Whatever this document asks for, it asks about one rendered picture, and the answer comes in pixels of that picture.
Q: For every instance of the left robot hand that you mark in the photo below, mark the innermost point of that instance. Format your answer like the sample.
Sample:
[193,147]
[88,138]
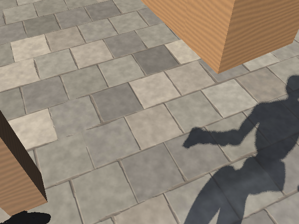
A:
[28,218]

